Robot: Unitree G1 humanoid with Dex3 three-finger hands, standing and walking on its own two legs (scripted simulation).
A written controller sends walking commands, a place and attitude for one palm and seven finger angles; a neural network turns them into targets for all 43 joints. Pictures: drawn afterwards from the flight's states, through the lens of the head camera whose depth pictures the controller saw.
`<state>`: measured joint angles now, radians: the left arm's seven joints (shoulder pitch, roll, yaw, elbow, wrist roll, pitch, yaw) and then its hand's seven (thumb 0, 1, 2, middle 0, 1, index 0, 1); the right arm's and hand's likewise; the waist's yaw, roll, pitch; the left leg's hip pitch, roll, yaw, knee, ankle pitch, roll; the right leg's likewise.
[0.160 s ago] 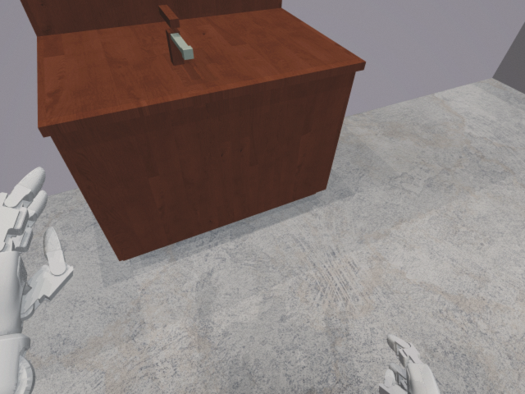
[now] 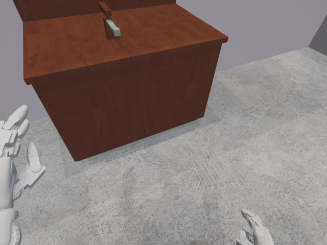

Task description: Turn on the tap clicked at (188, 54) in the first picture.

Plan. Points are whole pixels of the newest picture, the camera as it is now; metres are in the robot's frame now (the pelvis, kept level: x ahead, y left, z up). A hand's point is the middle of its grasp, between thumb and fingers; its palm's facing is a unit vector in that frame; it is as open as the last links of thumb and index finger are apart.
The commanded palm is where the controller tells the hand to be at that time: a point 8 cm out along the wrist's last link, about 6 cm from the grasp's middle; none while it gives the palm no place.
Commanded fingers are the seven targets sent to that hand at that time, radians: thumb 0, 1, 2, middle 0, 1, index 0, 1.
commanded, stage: stand and wait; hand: left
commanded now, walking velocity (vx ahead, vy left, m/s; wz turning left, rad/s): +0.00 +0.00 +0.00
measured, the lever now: (116, 31) +0.95 +0.29 +0.09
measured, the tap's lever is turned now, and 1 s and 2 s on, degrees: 0 0 0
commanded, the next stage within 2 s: look at it before walking up in 0.10 s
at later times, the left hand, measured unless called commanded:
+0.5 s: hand (41, 169) +0.21 +0.24 +0.16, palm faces +0.41 -0.84 -0.36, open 7.4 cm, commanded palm +0.17 +0.27 +0.18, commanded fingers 0.00 0.90 0.90 -0.20 -0.30 -0.20 -0.30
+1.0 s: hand (112, 111) +0.35 +0.15 +0.17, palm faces +0.17 -0.88 -0.44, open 7.4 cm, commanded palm +0.31 +0.20 +0.18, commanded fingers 0.00 0.90 0.90 -0.20 -0.30 -0.20 -0.30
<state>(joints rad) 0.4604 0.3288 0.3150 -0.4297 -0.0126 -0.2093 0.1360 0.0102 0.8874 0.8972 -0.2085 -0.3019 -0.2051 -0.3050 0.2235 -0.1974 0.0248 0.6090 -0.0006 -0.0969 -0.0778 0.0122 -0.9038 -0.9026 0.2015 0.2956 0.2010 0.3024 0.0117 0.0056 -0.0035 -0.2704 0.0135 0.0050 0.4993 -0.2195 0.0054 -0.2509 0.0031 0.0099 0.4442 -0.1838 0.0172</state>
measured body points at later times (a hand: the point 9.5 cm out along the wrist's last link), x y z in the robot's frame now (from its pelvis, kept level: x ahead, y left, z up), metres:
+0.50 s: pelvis +0.00 +0.00 +0.00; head -0.01 +0.01 +0.45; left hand +0.18 +0.28 +0.18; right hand +0.16 -0.23 -0.08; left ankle +0.03 +0.11 -0.74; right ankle +0.03 -0.13 -0.74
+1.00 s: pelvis +0.08 -0.03 +0.00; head +0.11 -0.03 +0.45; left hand +0.33 +0.19 +0.20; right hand +0.15 -0.32 -0.09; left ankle +0.15 +0.10 -0.71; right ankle +0.02 -0.11 -0.74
